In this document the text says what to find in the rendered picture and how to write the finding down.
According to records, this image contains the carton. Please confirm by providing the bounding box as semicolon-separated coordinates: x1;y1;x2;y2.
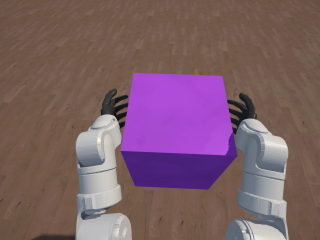
120;73;238;190

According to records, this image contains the robot left forearm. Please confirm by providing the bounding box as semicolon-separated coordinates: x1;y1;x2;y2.
75;114;123;240

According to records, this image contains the robot right upper arm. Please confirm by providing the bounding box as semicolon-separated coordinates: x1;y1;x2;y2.
226;218;286;240

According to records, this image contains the right robot hand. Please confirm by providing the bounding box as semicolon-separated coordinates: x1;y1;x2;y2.
227;93;257;135

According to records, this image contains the robot left upper arm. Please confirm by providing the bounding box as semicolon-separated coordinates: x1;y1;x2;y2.
76;213;132;240

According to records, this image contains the left robot hand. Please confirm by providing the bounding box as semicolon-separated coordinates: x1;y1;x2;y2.
100;88;129;129

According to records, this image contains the robot right forearm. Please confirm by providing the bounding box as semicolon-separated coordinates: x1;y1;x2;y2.
235;118;289;240

